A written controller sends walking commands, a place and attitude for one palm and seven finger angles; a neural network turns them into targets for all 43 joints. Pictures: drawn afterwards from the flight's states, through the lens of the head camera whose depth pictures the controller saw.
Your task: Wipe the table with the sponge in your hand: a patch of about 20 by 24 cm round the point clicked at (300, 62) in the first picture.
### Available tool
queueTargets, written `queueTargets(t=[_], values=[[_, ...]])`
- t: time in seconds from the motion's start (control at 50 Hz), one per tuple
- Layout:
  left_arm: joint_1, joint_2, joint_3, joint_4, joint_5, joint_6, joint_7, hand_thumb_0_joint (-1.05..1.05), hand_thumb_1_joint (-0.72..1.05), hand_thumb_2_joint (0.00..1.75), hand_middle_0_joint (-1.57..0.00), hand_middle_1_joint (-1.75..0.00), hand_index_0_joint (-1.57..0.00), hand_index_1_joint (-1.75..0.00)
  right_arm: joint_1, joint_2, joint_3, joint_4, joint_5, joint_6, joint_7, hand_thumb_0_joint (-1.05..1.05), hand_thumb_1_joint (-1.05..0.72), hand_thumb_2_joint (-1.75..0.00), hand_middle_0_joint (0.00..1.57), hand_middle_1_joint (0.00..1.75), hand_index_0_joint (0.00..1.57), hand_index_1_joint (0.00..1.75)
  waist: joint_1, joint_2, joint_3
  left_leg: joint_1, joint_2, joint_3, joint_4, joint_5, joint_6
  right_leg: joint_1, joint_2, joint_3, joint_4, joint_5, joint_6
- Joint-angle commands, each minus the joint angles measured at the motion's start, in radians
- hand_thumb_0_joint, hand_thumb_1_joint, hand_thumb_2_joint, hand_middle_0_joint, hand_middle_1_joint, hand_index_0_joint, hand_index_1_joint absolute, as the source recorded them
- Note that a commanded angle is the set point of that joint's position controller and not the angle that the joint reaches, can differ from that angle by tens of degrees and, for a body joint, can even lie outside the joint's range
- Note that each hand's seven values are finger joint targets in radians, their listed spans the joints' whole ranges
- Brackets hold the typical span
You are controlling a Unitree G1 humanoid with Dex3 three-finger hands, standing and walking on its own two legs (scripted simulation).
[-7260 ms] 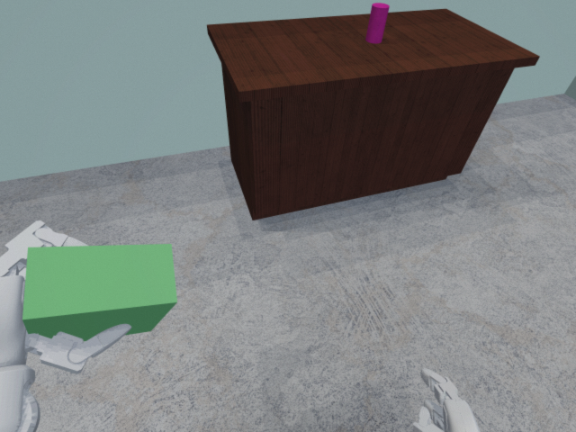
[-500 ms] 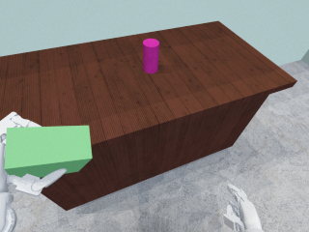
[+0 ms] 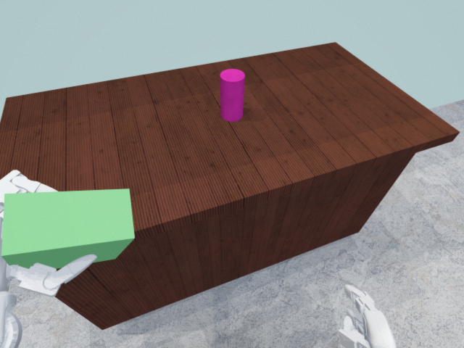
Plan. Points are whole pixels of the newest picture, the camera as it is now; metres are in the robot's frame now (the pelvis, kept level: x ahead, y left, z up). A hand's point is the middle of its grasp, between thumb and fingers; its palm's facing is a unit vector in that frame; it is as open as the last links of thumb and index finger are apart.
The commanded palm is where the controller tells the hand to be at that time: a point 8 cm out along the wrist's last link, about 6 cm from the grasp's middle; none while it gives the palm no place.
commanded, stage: shuffle to correct the standing spot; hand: left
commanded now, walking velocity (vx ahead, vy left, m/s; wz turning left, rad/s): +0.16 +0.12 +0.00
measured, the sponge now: (89, 231) +0.23 +0.21 +0.15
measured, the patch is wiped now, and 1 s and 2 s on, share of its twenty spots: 0.00 0.00 0.00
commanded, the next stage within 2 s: come to a stop and stand still in 0.70 s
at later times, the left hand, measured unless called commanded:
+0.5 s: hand (77, 193) +0.27 +0.23 +0.17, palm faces +0.34 -0.80 -0.50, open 10.2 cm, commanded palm +0.20 +0.29 +0.18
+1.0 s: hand (31, 162) +0.31 +0.32 +0.18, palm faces +0.41 -0.82 -0.40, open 10.2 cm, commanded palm +0.25 +0.35 +0.18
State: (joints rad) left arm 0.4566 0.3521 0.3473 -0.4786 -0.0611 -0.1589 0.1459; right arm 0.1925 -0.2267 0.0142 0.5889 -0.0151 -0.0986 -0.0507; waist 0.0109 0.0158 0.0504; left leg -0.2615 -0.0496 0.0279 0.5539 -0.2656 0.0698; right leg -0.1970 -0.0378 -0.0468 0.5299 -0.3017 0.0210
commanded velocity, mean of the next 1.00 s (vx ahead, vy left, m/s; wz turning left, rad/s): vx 0.09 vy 0.07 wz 0.00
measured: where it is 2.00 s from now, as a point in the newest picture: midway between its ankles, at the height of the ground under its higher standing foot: outside the picture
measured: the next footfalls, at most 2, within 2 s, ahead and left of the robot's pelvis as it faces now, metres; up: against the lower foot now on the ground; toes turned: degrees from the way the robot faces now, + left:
right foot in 0.46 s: +0.12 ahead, -0.07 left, +0.00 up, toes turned -4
left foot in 0.82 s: +0.17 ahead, +0.21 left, +0.00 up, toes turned +2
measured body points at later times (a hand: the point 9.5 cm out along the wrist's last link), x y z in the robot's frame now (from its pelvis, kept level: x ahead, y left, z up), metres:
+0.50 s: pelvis +0.05 +0.00 -0.01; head +0.08 -0.02 +0.44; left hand +0.25 +0.27 +0.20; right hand +0.22 -0.22 -0.11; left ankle +0.02 +0.07 -0.72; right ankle +0.08 -0.07 -0.74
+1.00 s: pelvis +0.09 +0.07 +0.00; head +0.12 +0.08 +0.45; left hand +0.29 +0.36 +0.20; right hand +0.29 -0.14 -0.08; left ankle +0.13 +0.21 -0.73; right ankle +0.08 -0.07 -0.73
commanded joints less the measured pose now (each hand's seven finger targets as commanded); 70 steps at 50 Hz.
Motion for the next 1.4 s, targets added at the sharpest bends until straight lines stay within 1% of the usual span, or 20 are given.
queueTargets(t=[0.0, 0.16, 0.2, 0.24, 0.26, 0.32, 0.4, 0.42, 0.46, 0.54, 0.66, 0.74, 0.82, 0.86, 1.2, 1.22, 1.24, 1.26, 1.32, 1.38], values=[[-0.083, 0.166, 0.112, -0.237, -0.008, -0.072, 0.012, 0.0, 0.1, 1.3, -1.2, -1.6, -1.2, -1.6, -0.122, -0.12, -0.052, -0.167, 0.015, -0.058, -0.006, 0.0, -0.9, -0.9, 0.2, 0.3, 0.2, 0.3, 0.003, 0.06, -0.131, 0.012, 0.117, -0.154, -0.118, 0.086, -0.007, 0.026, -0.017, 0.021, 0.03, 0.135, -0.056], [-0.07, 0.196, 0.143, -0.263, -0.012, -0.092, 0.02, 0.0, 0.1, 1.3, -1.2, -1.6, -1.2, -1.6, -0.105, -0.112, -0.06, -0.162, 0.029, -0.038, 0.014, 0.0, -0.9, -0.9, 0.2, 0.3, 0.2, 0.3, -0.003, -0.101, -0.137, -0.126, 0.055, -0.02, 0.164, 0.083, -0.034, 0.129, -0.215, 0.253, -0.005, 0.257, -0.161], [-0.091, 0.2, 0.156, -0.281, -0.015, -0.094, 0.019, 0.0, 0.1, 1.3, -1.2, -1.6, -1.2, -1.6, -0.099, -0.118, -0.06, -0.157, 0.031, -0.027, 0.016, 0.0, -0.9, -0.9, 0.2, 0.3, 0.2, 0.3, -0.022, 0.02, -0.132, 0.003, 0.076, -0.073, 0.043, 0.168, -0.027, 0.017, -0.147, 0.148, 0.13, 0.237, -0.119], [-0.08, 0.205, 0.159, -0.297, -0.013, -0.093, 0.013, 0.0, 0.1, 1.3, -1.2, -1.6, -1.2, -1.6, -0.099, -0.119, -0.058, -0.163, 0.026, -0.025, 0.011, 0.0, -0.9, -0.9, 0.2, 0.3, 0.2, 0.3, -0.034, 0.272, -0.119, 0.278, 0.203, -0.347, -0.175, 0.434, 0.012, -0.311, 0.041, -0.045, 0.391, -0.106, -0.011], [-0.093, 0.209, 0.153, -0.298, -0.002, -0.09, 0.01, 0.0, 0.1, 1.3, -1.2, -1.6, -1.2, -1.6, -0.096, -0.113, -0.062, -0.163, 0.012, -0.033, 0.013, 0.0, -0.9, -0.9, 0.2, 0.3, 0.2, 0.3, -0.032, 0.263, -0.103, 0.344, 0.258, -0.43, -0.212, 0.506, 0.046, -0.404, 0.043, -0.018, 0.469, -0.258, -0.012], [-0.065, 0.2, 0.144, -0.277, 0.004, -0.076, 0.013, 0.0, 0.1, 1.3, -1.2, -1.6, -1.2, -1.6, -0.089, -0.114, -0.063, -0.163, 0.015, -0.049, 0.016, 0.0, -0.9, -0.9, 0.2, 0.3, 0.2, 0.3, -0.02, 0.082, -0.114, 0.321, 0.242, -0.309, -0.166, 0.541, 0.085, -0.358, 0.006, -0.033, 0.361, -0.19, -0.022], [0.027, 0.199, 0.158, -0.263, -0.008, -0.076, 0.017, 0.0, 0.1, 1.3, -1.2, -1.6, -1.2, -1.6, -0.123, -0.12, -0.046, -0.172, 0.008, -0.054, 0.011, 0.0, -0.9, -0.9, 0.2, 0.3, 0.2, 0.3, 0.007, 0.126, -0.131, -0.01, 0.154, -0.149, -0.095, 0.312, 0.018, 0.075, 0.016, -0.098, -0.017, 0.008, -0.039], [0.075, 0.222, 0.188, -0.231, -0.009, -0.08, 0.022, 0.0, 0.1, 1.3, -1.2, -1.6, -1.2, -1.6, -0.137, -0.122, -0.044, -0.172, 0.006, -0.048, 0.009, 0.0, -0.9, -0.9, 0.2, 0.3, 0.2, 0.3, 0.028, 0.057, -0.167, -0.174, 0.137, -0.132, 0.055, 0.24, 0.005, 0.276, -0.033, -0.023, -0.093, 0.084, -0.075], [0.046, 0.229, 0.204, -0.211, -0.027, -0.101, 0.014, 0.0, 0.1, 1.3, -1.2, -1.6, -1.2, -1.6, -0.109, -0.136, -0.072, -0.182, 0.012, -0.046, 0.015, 0.0, -0.9, -0.9, 0.2, 0.3, 0.2, 0.3, 0.001, -0.218, -0.182, -0.463, 0.027, -0.056, 0.614, -0.178, -0.047, 0.311, -0.434, 0.608, -0.231, 0.018, -0.259], [0.051, 0.208, 0.202, -0.193, -0.017, -0.108, -0.002, 0.0, 0.1, 1.3, -1.2, -1.6, -1.2, -1.6, -0.089, -0.113, -0.064, -0.136, 0.025, -0.011, 0.033, 0.0, -0.9, -0.9, 0.2, 0.3, 0.2, 0.3, -0.012, -0.023, -0.086, -0.453, 0.127, -0.118, 0.708, -0.078, -0.081, 0.094, -0.329, 0.323, -0.205, 0.187, -0.203], [-0.028, 0.198, 0.158, -0.223, -0.001, -0.104, 0.016, 0.0, 0.1, 1.3, -1.2, -1.6, -1.2, -1.6, -0.105, -0.082, -0.063, -0.121, 0.024, -0.053, 0.006, 0.0, -0.9, -0.9, 0.2, 0.3, 0.2, 0.3, 0.008, -0.161, -0.102, -0.112, 0.091, 0.073, 0.234, 0.044, -0.071, 0.006, -0.238, 0.058, -0.133, 0.452, -0.115], [-0.022, 0.199, 0.158, -0.279, -0.004, -0.09, 0.027, 0.0, 0.1, 1.3, -1.2, -1.6, -1.2, -1.6, -0.12, -0.081, -0.077, -0.133, 0.021, -0.071, -0.007, 0.0, -0.9, -0.9, 0.2, 0.3, 0.2, 0.3, 0.013, -0.164, -0.116, 0.069, 0.058, 0.097, 0.0, 0.075, -0.055, -0.009, -0.232, 0.068, -0.066, 0.261, -0.079], [-0.028, 0.196, 0.169, -0.29, -0.016, -0.094, 0.022, 0.0, 0.1, 1.3, -1.2, -1.6, -1.2, -1.6, -0.132, -0.138, -0.09, -0.163, 0.037, -0.069, -0.018, 0.0, -0.9, -0.9, 0.2, 0.3, 0.2, 0.3, 0.005, 0.004, -0.113, 0.089, 0.21, -0.163, -0.098, 0.206, 0.011, -0.1, -0.041, -0.013, 0.101, 0.03, -0.01], [-0.019, 0.188, 0.179, -0.266, -0.004, -0.081, 0.018, 0.0, 0.1, 1.3, -1.2, -1.6, -1.2, -1.6, -0.125, -0.096, -0.061, -0.142, 0.03, -0.068, -0.016, 0.0, -0.9, -0.9, 0.2, 0.3, 0.2, 0.3, 0.005, 0.152, -0.135, 0.079, 0.208, -0.152, -0.139, 0.393, 0.005, -0.064, 0.01, -0.051, 0.11, 0.018, 0.008], [-0.049, 0.155, 0.115, -0.337, -0.021, -0.006, 0.003, 0.0, 0.1, 1.3, -1.2, -1.6, -1.2, -1.6, -0.149, -0.072, -0.034, -0.152, 0.017, -0.051, -0.015, 0.0, -0.9, -0.9, 0.2, 0.3, 0.2, 0.3, 0.001, 0.082, -0.17, 0.064, 0.144, -0.003, -0.158, 0.156, -0.089, 0.106, 0.008, 0.008, -0.195, 0.269, -0.01], [-0.041, 0.178, 0.132, -0.338, -0.024, -0.005, 0.004, 0.0, 0.1, 1.3, -1.2, -1.6, -1.2, -1.6, -0.156, -0.079, -0.038, -0.153, 0.021, -0.053, -0.017, 0.0, -0.9, -0.9, 0.2, 0.3, 0.2, 0.3, -0.002, 0.076, -0.183, 0.079, 0.143, -0.001, -0.162, 0.131, -0.087, 0.103, 0.008, 0.01, -0.196, 0.262, -0.011], [-1.025, 0.925, 0.671, -0.403, 0.14, -0.101, -0.026, 0.0, 0.1, 1.3, -1.2, -1.6, -1.2, -1.6, 0.017, -0.124, -0.103, -0.11, -0.038, -0.086, -0.025, 0.0, -0.9, -0.9, 0.2, 0.3, 0.2, 0.3, 0.049, -0.128, -0.069, -0.057, 0.162, 0.044, 0.013, 0.207, -0.074, -0.03, -0.086, 0.107, -0.262, 0.339, -0.029], [-0.465, 0.305, 0.25, 0.136, 0.057, -0.064, -0.062, 0.0, 0.1, 1.3, -1.2, -1.6, -1.2, -1.6, -0.005, -0.018, -0.064, -0.053, -0.011, -0.082, -0.02, 0.0, -0.9, -0.9, 0.2, 0.3, 0.2, 0.3, 0.007, -0.181, -0.209, 0.056, 0.059, 0.054, -0.036, 0.18, -0.069, 0.026, -0.118, 0.106, -0.183, 0.41, -0.104], [-0.159, 0.13, 0.065, -0.079, 0.0, -0.092, -0.066, 0.0, 0.1, 1.3, -1.2, -1.6, -1.2, -1.6, -0.072, -0.088, -0.076, -0.147, 0.029, -0.112, 0.017, 0.0, -0.9, -0.9, 0.2, 0.3, 0.2, 0.3, 0.034, 0.133, -0.262, 0.167, 0.11, 0.039, -0.113, 0.282, -0.059, 0.065, -0.049, 0.057, -0.107, 0.285, -0.042], [-0.093, 0.178, 0.068, -0.226, 0.011, -0.103, -0.053, 0.0, 0.1, 1.3, -1.2, -1.6, -1.2, -1.6, -0.074, -0.096, -0.071, -0.167, 0.023, -0.12, 0.038, 0.0, -0.9, -0.9, 0.2, 0.3, 0.2, 0.3, 0.034, -0.009, -0.171, 0.055, 0.104, 0.016, -0.117, 0.157, -0.073, 0.05, -0.033, 0.028, -0.153, 0.139, -0.027]])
